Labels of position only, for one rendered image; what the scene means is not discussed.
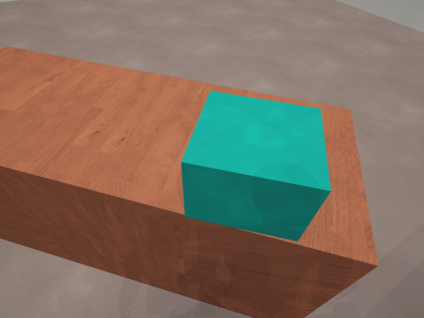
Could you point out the carton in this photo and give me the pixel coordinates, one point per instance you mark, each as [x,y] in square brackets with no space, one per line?
[256,165]

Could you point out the pedestal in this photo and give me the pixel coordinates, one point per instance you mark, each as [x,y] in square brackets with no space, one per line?
[90,171]

